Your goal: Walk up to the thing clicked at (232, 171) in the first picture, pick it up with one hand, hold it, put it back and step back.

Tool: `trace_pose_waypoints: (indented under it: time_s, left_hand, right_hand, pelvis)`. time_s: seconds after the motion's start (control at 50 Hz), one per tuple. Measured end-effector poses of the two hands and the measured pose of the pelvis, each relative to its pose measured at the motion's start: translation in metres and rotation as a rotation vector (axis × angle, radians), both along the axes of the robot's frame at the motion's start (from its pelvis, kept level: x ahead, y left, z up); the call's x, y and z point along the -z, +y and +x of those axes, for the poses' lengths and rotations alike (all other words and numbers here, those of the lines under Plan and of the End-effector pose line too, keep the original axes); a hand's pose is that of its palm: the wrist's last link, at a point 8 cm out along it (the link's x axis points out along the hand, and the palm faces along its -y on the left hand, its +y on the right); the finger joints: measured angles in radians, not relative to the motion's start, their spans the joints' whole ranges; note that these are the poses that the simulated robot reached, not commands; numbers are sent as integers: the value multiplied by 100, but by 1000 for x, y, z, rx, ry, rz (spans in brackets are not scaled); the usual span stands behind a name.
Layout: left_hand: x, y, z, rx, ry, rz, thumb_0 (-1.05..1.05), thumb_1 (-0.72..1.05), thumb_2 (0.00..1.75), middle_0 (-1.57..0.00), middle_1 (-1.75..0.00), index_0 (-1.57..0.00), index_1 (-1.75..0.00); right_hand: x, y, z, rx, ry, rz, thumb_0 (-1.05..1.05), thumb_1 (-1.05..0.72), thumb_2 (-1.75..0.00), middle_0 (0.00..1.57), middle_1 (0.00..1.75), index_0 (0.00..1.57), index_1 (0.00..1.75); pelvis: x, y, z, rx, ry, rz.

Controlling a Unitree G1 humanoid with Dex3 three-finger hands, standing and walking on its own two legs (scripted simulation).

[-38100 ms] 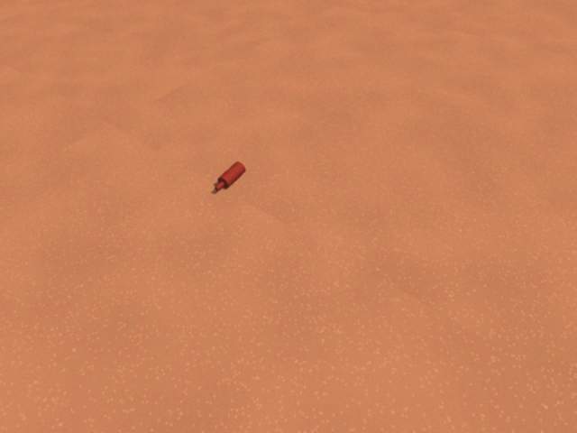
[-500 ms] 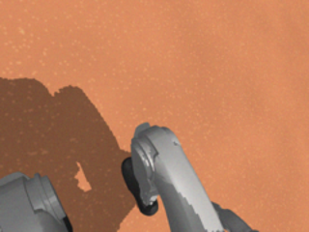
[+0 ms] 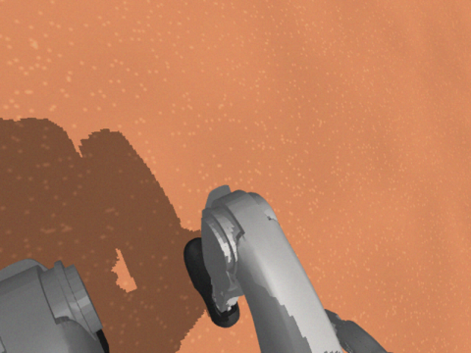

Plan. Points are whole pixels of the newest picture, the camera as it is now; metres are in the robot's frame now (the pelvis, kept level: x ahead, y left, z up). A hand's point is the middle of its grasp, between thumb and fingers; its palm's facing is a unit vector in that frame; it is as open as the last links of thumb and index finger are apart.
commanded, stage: withdraw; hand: left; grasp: from above
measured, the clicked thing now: out of the picture +0.49 +0.34 -0.27
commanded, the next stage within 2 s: home in 0.86 s
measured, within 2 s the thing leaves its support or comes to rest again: neither
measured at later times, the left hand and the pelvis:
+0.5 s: hand out of the picture +0.47 +0.35 -0.07, palm faces -0.43 -0.10 -0.90, open 14.0 cm; pelvis +0.00 -0.01 +0.05, yaw +6 degrees
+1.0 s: hand out of the picture +0.47 +0.32 -0.13, palm faces -0.37 -0.07 -0.93, open 13.9 cm; pelvis -0.01 -0.01 +0.02, yaw +6 degrees
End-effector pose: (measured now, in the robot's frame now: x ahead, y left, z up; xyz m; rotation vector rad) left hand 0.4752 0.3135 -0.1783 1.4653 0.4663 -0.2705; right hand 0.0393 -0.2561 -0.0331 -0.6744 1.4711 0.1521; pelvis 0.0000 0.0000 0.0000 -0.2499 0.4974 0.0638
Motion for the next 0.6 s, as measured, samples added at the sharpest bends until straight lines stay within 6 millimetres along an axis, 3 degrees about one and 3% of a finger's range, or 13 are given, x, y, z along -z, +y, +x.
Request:
trace_pose_waypoints:
  time_s: [0.1, 0.18, 0.3, 0.42, 0.5, 0.6]
  left_hand:
    - [-6, 3, 5, -13, -43, 10, 0, -48, 99, -9, -101, -9, -100]
    - [-23, 10, 12, -57, -109, 34, 0, -50, 99, -9, -102, -9, -100]
    - [-76, 28, 18, -171, -213, 92, 1, -51, 100, -8, -101, -9, -100]
    - [-137, 42, 10, -251, -117, 141, 1, -52, 100, -8, -101, -9, -101]
    - [-162, 36, 3, -238, 3, 113, 0, -51, 101, -9, -101, -9, -101]
    - [-168, 17, -7, -154, 81, 40, 0, -50, 100, -11, -101, -10, -101]
  right_hand:
    - [-1, 4, 1, 4, -3, 12, 0, -90, -90, 20, 29, 20, 30]
    - [1, 5, 5, 12, -8, 41, 0, -90, -90, 20, 29, 20, 30]
    - [10, 4, 16, 69, -32, 105, 0, -90, -90, 20, 29, 20, 30]
    - [17, 0, 35, 131, -76, 159, 0, -90, -90, 20, 29, 20, 30]
    - [12, -6, 44, 140, -101, 160, 0, -91, -90, 20, 29, 20, 30]
    - [0, -21, 44, 125, -107, 98, 0, -91, -90, 20, 29, 20, 30]
  pelvis:
    - [-1, 1, 2, -1, 12, 0]
    - [-3, 0, 5, -2, 33, 4]
    - [-11, -1, 10, -10, 89, 21]
    - [-30, -3, 9, -34, 115, 54]
    - [-46, -6, 3, -52, 100, 75]
    - [-57, -11, -6, -63, 87, 89]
